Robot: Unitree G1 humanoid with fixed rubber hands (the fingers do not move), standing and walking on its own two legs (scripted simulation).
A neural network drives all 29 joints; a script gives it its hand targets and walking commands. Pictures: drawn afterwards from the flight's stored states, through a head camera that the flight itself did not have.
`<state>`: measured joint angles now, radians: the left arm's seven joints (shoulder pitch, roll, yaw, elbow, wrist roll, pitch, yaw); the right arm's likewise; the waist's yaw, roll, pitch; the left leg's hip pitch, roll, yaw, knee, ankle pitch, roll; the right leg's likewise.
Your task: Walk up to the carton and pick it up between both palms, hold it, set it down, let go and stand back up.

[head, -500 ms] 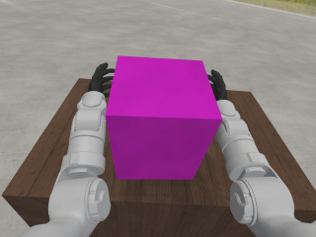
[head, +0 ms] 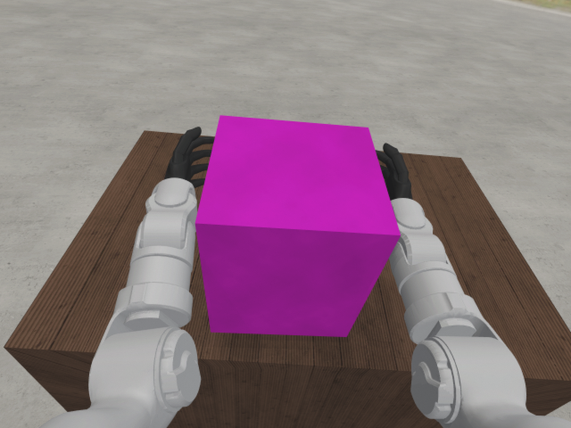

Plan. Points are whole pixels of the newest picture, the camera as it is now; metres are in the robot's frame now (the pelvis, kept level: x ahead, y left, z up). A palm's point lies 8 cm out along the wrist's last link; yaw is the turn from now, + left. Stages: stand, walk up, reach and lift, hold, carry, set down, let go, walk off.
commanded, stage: set down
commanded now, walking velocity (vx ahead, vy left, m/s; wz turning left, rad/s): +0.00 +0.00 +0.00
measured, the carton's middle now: (287, 232) +0.38 +0.00 +0.11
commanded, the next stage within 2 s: none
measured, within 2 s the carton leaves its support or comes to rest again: rests again in 1.14 s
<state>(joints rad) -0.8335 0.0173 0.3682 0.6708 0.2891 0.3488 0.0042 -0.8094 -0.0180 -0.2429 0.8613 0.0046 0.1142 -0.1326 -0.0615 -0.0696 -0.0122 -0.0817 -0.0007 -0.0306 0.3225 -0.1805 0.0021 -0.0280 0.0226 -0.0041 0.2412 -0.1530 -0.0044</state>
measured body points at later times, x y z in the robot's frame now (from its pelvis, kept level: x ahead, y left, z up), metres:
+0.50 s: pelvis +0.00 +0.00 +0.00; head -0.01 +0.03 +0.45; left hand +0.42 +0.15 +0.15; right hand +0.40 -0.16 +0.14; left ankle +0.00 +0.11 -0.75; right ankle -0.01 -0.11 -0.75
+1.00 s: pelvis +0.00 +0.00 +0.00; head +0.00 +0.03 +0.45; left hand +0.42 +0.15 +0.13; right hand +0.40 -0.15 +0.12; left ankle +0.00 +0.11 -0.75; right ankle -0.01 -0.11 -0.75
